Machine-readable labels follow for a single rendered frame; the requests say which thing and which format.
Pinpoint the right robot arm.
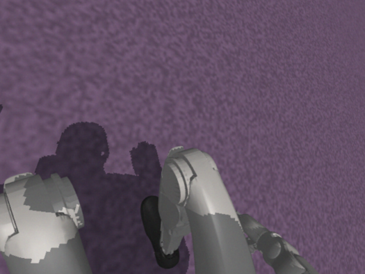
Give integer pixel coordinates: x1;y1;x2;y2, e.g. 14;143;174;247
257;231;319;274

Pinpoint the right robot hand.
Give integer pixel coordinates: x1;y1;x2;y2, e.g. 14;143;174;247
236;211;269;253

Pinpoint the right robot foot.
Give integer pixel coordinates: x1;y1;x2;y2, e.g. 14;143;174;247
140;196;180;269

